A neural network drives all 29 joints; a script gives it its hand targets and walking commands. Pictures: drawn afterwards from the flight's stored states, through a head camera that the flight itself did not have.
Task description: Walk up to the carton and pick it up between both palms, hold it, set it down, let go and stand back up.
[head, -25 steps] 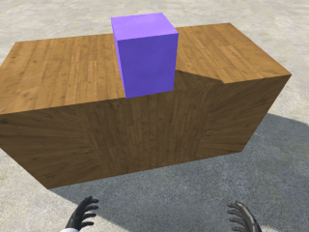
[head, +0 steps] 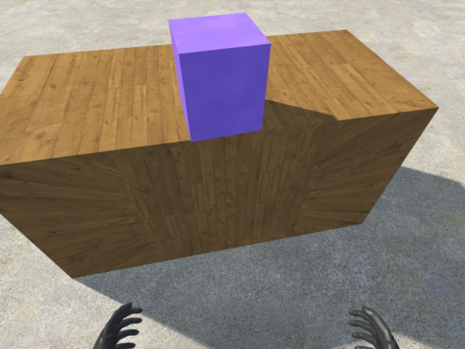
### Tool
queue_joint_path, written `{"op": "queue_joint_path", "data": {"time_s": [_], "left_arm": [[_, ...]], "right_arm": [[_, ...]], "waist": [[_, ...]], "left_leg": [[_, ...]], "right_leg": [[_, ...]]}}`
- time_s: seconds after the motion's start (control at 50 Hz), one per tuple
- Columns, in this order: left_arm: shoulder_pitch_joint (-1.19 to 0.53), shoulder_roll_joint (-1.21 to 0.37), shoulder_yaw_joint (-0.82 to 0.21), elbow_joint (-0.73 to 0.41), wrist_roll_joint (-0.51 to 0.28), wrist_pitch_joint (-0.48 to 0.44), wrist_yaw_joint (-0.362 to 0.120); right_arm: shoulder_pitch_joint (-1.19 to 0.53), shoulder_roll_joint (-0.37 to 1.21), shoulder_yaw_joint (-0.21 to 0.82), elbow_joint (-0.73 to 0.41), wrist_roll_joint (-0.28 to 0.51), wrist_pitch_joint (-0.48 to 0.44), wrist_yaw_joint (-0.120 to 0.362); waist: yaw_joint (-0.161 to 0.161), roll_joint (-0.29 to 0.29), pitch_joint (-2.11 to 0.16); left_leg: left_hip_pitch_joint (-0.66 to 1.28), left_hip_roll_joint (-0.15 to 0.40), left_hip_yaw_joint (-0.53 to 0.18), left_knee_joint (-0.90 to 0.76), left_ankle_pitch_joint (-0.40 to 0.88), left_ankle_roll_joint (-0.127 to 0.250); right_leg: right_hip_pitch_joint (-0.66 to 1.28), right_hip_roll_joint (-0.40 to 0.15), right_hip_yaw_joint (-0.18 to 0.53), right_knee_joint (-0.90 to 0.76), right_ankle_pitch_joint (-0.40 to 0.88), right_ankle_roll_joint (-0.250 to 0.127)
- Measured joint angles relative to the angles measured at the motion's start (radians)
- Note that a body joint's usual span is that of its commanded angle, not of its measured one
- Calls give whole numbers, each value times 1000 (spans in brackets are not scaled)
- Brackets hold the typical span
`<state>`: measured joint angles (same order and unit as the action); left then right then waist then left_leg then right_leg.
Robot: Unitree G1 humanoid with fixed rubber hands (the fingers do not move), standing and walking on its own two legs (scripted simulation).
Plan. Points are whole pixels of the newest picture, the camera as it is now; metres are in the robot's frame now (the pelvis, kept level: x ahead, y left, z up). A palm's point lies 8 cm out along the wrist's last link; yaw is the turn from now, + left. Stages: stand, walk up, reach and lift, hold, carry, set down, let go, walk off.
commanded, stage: stand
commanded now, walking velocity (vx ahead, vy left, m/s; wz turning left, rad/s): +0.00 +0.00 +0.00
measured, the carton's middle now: (218, 78) +0.77 +0.09 +0.07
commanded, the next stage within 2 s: walk up in 1.30 s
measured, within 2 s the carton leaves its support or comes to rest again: neither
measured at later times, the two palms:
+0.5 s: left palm out of the picture +0.13 +0.24 -0.08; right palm out of the picture +0.14 -0.25 -0.08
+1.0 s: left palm out of the picture +0.13 +0.24 -0.08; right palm out of the picture +0.13 -0.25 -0.08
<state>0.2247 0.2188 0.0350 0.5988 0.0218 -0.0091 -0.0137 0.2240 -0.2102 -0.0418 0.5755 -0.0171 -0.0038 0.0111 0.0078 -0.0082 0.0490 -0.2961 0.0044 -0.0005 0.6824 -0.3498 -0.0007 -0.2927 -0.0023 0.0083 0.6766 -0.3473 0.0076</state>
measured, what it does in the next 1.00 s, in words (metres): stands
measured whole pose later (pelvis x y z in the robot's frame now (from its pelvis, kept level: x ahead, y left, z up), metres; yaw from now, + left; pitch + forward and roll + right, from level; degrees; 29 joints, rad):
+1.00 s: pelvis +0.00 -0.01 +0.00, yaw -1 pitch -3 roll +0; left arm 0.23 0.23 0.04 0.62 0.01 -0.01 -0.01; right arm 0.24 -0.24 -0.03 0.60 -0.01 -0.01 0.01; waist 0.00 -0.01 0.06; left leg -0.27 0.01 0.01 0.63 -0.32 -0.01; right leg -0.28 0.00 0.02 0.64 -0.32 0.00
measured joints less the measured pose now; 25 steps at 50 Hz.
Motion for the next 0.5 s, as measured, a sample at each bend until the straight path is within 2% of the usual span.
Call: {"op": "queue_joint_path", "data": {"time_s": [0.5], "left_arm": [[9,5,4,11,-5,-5,2]], "right_arm": [[3,-15,5,7,5,-8,0]], "waist": [[-4,1,18]], "left_leg": [[12,2,9,-33,23,-2]], "right_leg": [[4,0,8,-23,21,-1]]}}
